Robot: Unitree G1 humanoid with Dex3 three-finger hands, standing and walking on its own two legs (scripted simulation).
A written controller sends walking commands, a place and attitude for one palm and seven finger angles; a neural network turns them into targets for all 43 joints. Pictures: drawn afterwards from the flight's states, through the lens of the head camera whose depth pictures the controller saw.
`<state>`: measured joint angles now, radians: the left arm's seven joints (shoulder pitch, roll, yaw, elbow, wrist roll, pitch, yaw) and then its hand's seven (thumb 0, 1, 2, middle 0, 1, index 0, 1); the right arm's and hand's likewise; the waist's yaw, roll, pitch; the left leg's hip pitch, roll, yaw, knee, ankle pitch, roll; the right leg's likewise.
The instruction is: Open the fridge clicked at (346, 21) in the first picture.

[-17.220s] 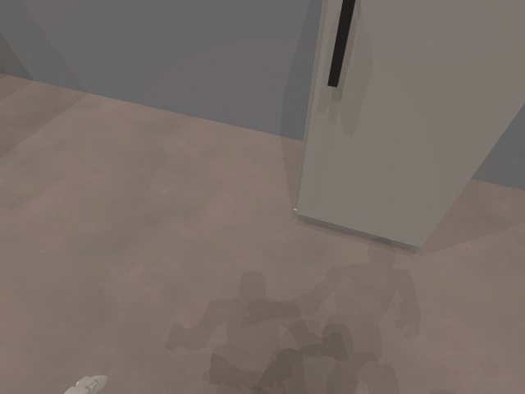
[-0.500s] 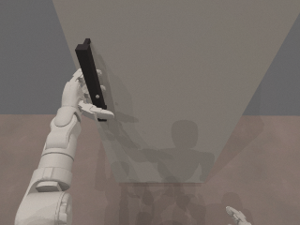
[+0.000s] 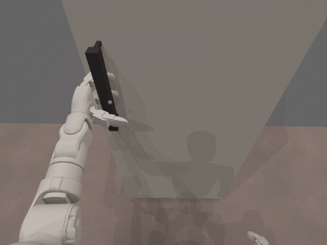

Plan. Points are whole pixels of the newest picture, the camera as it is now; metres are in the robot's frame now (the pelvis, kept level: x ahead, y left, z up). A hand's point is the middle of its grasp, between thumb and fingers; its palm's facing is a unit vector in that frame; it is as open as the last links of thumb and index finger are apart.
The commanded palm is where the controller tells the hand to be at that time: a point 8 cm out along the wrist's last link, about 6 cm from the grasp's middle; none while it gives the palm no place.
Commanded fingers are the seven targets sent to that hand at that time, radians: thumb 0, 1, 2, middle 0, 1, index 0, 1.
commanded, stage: grip the handle and tug to test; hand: left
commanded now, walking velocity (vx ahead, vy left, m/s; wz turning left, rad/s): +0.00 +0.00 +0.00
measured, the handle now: (107, 90) +0.47 +0.18 +0.14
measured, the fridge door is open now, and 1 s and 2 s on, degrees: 0 0 3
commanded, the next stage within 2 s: pull the door a little, standing still in 1.40 s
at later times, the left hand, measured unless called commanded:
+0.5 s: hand (109, 101) +0.41 +0.16 +0.15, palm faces +0.05 -1.00 +0.01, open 8.3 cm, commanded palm +0.38 +0.21 +0.15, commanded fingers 0.00 0.76 0.84 -0.44 -1.38 -0.44 -1.38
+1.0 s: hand (109, 101) +0.42 +0.16 +0.15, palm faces +0.04 -1.00 +0.01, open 6.3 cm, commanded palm +0.38 +0.21 +0.15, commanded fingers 0.00 0.90 0.90 -0.45 -1.40 -0.45 -1.40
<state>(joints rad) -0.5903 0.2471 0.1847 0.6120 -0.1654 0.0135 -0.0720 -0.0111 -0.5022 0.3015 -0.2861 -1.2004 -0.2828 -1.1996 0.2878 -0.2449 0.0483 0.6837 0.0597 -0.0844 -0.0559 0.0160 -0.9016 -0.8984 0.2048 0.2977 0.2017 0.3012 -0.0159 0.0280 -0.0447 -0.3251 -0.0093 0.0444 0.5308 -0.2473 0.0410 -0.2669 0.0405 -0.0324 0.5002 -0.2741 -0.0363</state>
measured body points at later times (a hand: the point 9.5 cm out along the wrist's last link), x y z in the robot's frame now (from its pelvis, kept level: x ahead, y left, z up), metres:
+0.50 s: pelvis +0.01 +0.00 +0.00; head +0.01 -0.01 +0.45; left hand +0.41 +0.21 +0.15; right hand +0.13 -0.25 -0.10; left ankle +0.02 +0.09 -0.74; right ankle -0.01 -0.10 -0.74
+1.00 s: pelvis +0.01 +0.00 +0.00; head +0.01 -0.01 +0.45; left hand +0.41 +0.21 +0.15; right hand +0.14 -0.25 -0.10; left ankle +0.02 +0.09 -0.74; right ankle -0.01 -0.10 -0.74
